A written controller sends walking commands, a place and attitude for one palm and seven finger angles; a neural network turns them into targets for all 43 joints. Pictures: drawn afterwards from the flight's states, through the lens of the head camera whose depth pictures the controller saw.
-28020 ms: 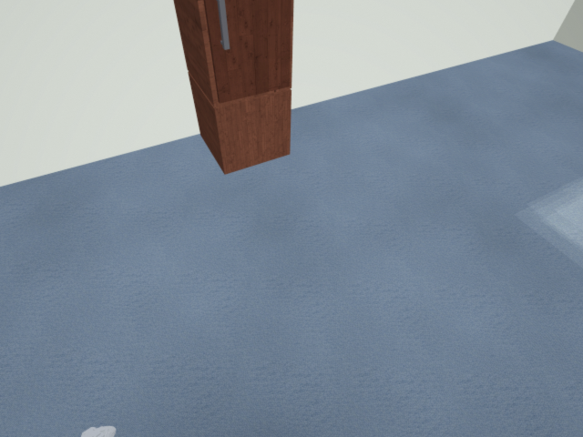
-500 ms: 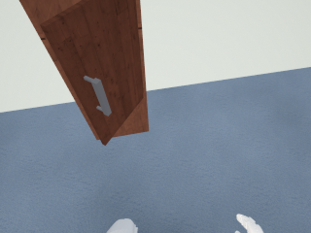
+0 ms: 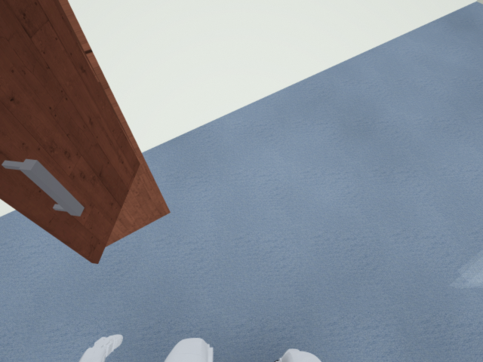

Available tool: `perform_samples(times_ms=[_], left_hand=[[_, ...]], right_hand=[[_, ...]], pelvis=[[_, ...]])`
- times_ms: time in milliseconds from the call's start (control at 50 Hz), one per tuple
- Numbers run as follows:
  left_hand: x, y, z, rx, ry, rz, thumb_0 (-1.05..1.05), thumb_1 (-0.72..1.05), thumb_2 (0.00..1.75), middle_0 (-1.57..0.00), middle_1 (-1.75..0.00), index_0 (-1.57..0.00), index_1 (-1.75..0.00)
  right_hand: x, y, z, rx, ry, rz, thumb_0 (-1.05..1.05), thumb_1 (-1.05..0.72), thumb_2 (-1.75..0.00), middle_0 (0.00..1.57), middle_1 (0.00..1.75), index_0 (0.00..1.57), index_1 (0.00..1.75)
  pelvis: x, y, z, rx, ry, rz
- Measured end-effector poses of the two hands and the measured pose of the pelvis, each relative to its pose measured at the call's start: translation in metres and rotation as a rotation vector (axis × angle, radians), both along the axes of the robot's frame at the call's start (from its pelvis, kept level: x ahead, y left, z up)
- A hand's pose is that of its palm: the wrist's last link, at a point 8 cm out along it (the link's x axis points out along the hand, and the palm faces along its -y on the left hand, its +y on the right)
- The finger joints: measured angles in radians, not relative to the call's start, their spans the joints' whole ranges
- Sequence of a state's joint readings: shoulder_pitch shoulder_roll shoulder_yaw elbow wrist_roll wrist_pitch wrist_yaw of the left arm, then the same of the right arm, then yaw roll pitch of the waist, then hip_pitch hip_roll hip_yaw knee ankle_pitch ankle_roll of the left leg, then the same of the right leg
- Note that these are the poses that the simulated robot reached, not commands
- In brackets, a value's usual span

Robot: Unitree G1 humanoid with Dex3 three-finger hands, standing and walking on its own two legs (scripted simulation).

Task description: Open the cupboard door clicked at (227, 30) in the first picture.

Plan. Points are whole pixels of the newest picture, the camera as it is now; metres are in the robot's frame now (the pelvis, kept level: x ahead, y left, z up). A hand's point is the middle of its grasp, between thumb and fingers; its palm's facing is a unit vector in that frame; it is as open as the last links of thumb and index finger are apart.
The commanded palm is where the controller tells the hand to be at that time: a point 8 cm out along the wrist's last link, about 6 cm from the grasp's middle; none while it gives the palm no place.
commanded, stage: walk to a spot facing it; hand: left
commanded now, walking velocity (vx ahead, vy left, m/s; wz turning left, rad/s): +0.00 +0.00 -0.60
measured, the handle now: (46, 189) +0.39 +0.40 +0.00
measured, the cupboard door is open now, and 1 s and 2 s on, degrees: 49 49 49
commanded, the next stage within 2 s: turn to face it in 1.98 s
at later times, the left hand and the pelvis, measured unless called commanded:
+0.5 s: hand (173, 318) +0.20 +0.15 -0.15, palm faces -0.31 -0.92 -0.25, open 7.4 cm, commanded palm none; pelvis +0.03 -0.01 +0.00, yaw -19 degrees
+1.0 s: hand (216, 256) +0.33 +0.08 -0.16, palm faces -0.56 -0.81 -0.17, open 7.4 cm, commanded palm none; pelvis +0.17 -0.05 +0.02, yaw -38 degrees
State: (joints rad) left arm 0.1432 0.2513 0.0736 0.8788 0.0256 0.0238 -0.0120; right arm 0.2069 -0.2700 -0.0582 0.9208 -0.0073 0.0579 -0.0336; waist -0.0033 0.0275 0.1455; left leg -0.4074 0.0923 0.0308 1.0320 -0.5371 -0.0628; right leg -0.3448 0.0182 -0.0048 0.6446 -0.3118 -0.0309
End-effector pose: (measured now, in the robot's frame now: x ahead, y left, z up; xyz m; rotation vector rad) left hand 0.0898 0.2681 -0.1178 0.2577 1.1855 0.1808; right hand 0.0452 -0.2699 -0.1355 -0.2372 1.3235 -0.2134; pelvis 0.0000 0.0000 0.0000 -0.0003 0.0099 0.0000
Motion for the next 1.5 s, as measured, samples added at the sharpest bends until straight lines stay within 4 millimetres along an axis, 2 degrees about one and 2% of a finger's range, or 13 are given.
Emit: perform_samples(times_ms=[200,360,500,560,760,840,900,1040,1140,1240,1340,1420,1500], left_hand=[[0.028,-0.016,-0.015,-0.081,0.051,-0.105,0.01,0.90,0.90,-0.20,-0.30,-0.20,-0.30],[0.074,-0.030,-0.005,-0.104,0.026,-0.197,0.01,0.90,0.90,-0.20,-0.30,-0.20,-0.30],[0.115,-0.067,-0.001,-0.051,-0.019,-0.337,0.01,0.90,0.90,-0.20,-0.30,-0.20,-0.30],[0.119,-0.078,0.003,-0.036,-0.019,-0.353,0.01,0.90,0.90,-0.20,-0.30,-0.20,-0.30],[0.120,-0.087,0.000,-0.059,0.144,-0.397,0.01,0.90,0.90,-0.20,-0.30,-0.20,-0.30],[0.143,-0.084,-0.017,-0.072,0.201,-0.413,0.01,0.90,0.90,-0.20,-0.30,-0.20,-0.30],[0.178,-0.092,-0.025,-0.070,0.220,-0.470,0.01,0.90,0.90,-0.20,-0.30,-0.20,-0.30],[0.292,-0.171,-0.005,-0.108,0.086,-0.639,0.01,0.91,0.90,-0.19,-0.30,-0.20,-0.30],[0.366,-0.261,0.006,-0.121,-0.003,-0.797,0.01,0.91,0.90,-0.19,-0.30,-0.19,-0.30],[0.422,-0.364,0.007,-0.132,-0.116,-0.926,0.01,0.91,0.90,-0.19,-0.30,-0.19,-0.30],[0.432,-0.409,0.006,-0.136,-0.144,-0.922,0.01,0.91,0.90,-0.19,-0.30,-0.20,-0.30],[0.416,-0.414,0.004,-0.110,-0.016,-0.909,0.01,0.91,0.90,-0.20,-0.30,-0.20,-0.30],[0.420,-0.406,0.003,-0.074,0.047,-0.843,-0.01,0.95,0.90,-0.20,-0.30,-0.20,-0.30]], right_hand=[[0.001,0.015,0.022,-0.029,-0.126,-0.111,0.00,-0.91,-0.90,0.20,0.30,0.20,0.30],[-0.033,0.034,0.026,0.005,-0.061,-0.180,0.00,-0.90,-0.90,0.21,0.30,0.20,0.30],[-0.066,0.015,-0.001,0.058,-0.040,-0.326,0.00,-0.90,-0.90,0.21,0.30,0.20,0.30],[-0.069,0.002,-0.003,0.059,-0.010,-0.368,0.00,-0.90,-0.90,0.21,0.30,0.20,0.30],[0.002,-0.032,0.033,-0.010,-0.179,-0.428,0.00,-0.91,-0.90,0.20,0.30,0.20,0.30],[0.039,-0.038,0.035,-0.066,-0.260,-0.436,0.00,-0.90,-0.90,0.20,0.30,0.20,0.30],[0.044,-0.033,0.035,-0.091,-0.272,-0.466,0.00,-0.90,-0.90,0.21,0.30,0.20,0.30],[0.005,0.004,0.033,0.000,-0.090,-0.636,0.00,-0.90,-0.90,0.21,0.30,0.20,0.30],[-0.032,0.030,0.023,0.093,0.060,-0.795,0.00,-0.90,-0.90,0.21,0.30,0.20,0.30],[-0.056,0.038,0.005,0.198,0.203,-0.910,0.00,-0.90,-0.90,0.21,0.30,0.20,0.30],[-0.034,-0.012,-0.002,0.203,0.204,-0.957,0.01,-0.90,-0.90,0.21,0.30,0.20,0.30],[0.020,-0.085,0.009,0.118,0.044,-0.946,0.01,-0.91,-0.90,0.20,0.30,0.20,0.30],[0.080,-0.152,0.018,0.058,-0.101,-0.905,0.00,-0.91,-0.90,0.20,0.30,0.20,0.30]], pelvis=[[0.013,0.016,0.003,-0.006,0.019,-0.131],[0.023,0.011,0.014,-0.014,0.020,-0.233],[0.031,-0.014,0.000,0.003,0.017,-0.337],[0.036,-0.020,0.002,-0.001,0.005,-0.365],[0.086,-0.032,0.018,0.018,0.012,-0.492],[0.121,-0.031,0.007,-0.002,0.019,-0.551],[0.140,-0.036,0.004,-0.003,0.013,-0.597],[0.178,-0.064,0.019,0.002,0.020,-0.694],[0.203,-0.097,0.016,0.013,0.016,-0.763],[0.225,-0.149,-0.002,0.024,0.004,-0.799],[0.243,-0.190,-0.002,0.011,-0.019,-0.826],[0.263,-0.219,0.014,0.017,-0.009,-0.855],[0.287,-0.248,0.020,0.012,0.001,-0.875]])
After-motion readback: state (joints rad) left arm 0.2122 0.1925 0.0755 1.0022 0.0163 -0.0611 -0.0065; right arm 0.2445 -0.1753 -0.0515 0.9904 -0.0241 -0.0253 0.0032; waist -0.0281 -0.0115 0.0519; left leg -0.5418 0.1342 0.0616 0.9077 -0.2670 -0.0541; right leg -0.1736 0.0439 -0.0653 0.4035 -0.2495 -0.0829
